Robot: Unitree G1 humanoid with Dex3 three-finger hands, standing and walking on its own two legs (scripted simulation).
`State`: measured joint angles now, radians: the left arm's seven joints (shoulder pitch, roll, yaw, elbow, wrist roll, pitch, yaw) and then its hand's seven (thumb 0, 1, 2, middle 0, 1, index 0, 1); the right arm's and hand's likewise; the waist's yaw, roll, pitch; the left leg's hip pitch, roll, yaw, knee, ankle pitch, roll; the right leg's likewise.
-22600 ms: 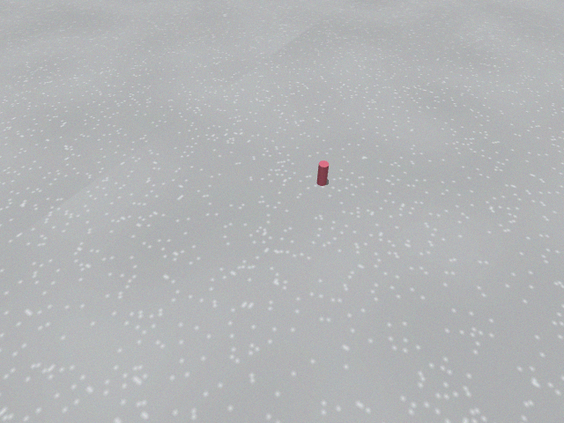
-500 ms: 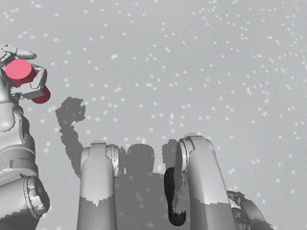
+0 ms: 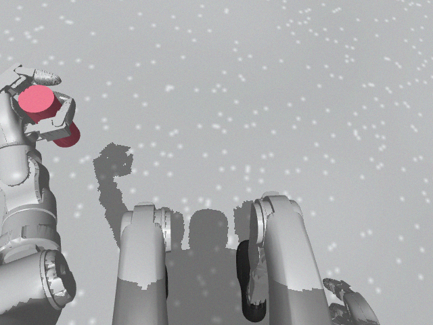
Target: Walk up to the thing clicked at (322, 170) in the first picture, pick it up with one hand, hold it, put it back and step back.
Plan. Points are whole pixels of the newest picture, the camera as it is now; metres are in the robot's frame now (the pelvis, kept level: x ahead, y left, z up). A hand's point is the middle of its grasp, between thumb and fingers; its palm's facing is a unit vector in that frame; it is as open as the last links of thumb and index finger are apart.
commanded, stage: lift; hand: left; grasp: from above
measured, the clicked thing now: (53, 119) +0.47 +0.28 -0.05
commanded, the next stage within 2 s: hold in 1.82 s
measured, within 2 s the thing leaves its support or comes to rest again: neither
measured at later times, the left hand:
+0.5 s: hand (8, 82) +0.43 +0.25 +0.12, palm faces +0.27 -0.96 -0.04, open 6.7 cm
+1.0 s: hand out of the picture +0.41 +0.22 +0.29, palm faces +0.27 -0.96 -0.03, open 6.7 cm
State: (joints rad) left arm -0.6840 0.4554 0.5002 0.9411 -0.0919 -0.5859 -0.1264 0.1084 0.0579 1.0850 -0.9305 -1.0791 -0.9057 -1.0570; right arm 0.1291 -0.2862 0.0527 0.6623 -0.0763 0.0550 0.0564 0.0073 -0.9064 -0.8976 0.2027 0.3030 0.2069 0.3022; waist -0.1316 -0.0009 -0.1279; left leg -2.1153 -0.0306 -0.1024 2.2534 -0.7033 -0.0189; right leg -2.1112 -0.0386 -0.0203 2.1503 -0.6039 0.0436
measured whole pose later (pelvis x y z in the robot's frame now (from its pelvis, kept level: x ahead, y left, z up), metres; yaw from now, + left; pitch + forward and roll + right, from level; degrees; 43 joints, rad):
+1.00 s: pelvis +0.05 +0.00 +0.25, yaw +2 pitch +21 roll -3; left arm -0.19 0.23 0.22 0.34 -0.16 -0.29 0.03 0.11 0.06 1.08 -0.93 -1.07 -0.91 -1.06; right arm 0.18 -0.22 0.00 0.62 0.02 -0.03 -0.04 0.01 -0.90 -0.89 0.20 0.30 0.21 0.30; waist -0.03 0.01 -0.16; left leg -1.17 0.02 -0.06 1.40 -0.60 -0.01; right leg -1.17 -0.03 -0.03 1.32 -0.52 0.03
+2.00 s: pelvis +0.09 +0.00 +0.34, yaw +3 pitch +10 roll -2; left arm -0.10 0.16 0.15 0.33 -0.14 -0.30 0.07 0.10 0.06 1.07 -0.93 -1.08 -0.90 -1.06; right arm 0.23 -0.20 0.00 0.65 -0.01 -0.03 -0.04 0.01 -0.90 -0.90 0.20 0.30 0.21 0.30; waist -0.01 0.01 -0.07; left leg -0.65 0.03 -0.04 0.97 -0.49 -0.02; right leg -0.66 -0.02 -0.03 0.91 -0.42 0.02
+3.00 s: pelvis +0.08 +0.00 +0.35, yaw +3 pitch +5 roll -1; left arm -0.06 0.15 0.14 0.28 -0.14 -0.27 0.07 0.09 0.08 1.04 -0.93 -1.08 -0.90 -1.08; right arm 0.22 -0.20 0.00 0.66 -0.01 -0.05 -0.04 0.01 -0.91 -0.90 0.20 0.30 0.21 0.30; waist -0.01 0.01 -0.04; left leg -0.55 0.03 -0.04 0.88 -0.43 -0.02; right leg -0.56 -0.02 -0.03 0.83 -0.37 0.02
